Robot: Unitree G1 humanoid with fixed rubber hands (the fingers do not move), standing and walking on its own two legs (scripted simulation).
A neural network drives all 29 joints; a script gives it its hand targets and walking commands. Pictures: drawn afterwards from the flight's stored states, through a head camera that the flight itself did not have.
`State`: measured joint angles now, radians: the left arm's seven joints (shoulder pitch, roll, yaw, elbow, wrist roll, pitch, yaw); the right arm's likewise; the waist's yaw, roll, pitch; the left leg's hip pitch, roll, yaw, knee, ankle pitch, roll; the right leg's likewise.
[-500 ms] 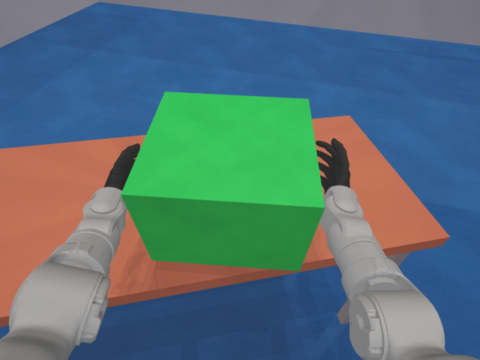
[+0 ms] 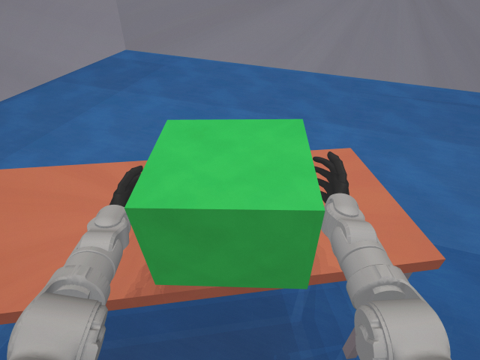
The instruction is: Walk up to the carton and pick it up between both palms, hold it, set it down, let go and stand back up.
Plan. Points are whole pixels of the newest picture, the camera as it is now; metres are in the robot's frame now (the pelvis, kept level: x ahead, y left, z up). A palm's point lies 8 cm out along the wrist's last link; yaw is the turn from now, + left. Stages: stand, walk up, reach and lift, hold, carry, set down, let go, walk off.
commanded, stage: reach and lift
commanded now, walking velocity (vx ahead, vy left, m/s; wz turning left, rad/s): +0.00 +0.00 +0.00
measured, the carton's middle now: (232, 198) +0.43 -0.01 +0.09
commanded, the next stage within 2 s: hold in 1.34 s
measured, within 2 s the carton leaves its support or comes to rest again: neither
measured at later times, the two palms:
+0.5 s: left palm (125, 197) +0.40 +0.18 +0.13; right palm (336, 178) +0.40 -0.20 +0.16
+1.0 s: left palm (121, 204) +0.36 +0.17 +0.14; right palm (345, 175) +0.38 -0.20 +0.18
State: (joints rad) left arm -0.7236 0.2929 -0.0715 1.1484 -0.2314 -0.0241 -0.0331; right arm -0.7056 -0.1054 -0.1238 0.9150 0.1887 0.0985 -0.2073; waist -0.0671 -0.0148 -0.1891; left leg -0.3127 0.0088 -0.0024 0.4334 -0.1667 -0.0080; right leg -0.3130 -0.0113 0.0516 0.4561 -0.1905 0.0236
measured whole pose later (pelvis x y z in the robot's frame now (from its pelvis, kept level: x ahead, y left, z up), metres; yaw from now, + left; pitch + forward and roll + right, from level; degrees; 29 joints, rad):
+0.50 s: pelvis +0.02 -0.01 +0.01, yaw +0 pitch +2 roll +1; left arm -0.55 0.23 0.09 0.69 -0.10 0.26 0.00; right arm -0.67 -0.18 -0.02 0.73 0.26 0.23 -0.22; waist -0.05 -0.01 -0.18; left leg -0.23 0.01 0.00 0.34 -0.15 -0.01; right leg -0.24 -0.01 0.05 0.39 -0.19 0.02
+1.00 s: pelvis +0.01 +0.00 +0.01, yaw +0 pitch -1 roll +0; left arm -0.50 0.11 0.19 0.45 0.03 0.49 0.00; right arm -0.68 -0.19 -0.10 0.69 0.20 0.34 -0.13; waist -0.04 -0.01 -0.15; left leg -0.18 0.01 0.00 0.34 -0.14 -0.01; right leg -0.18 -0.01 0.05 0.36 -0.16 0.02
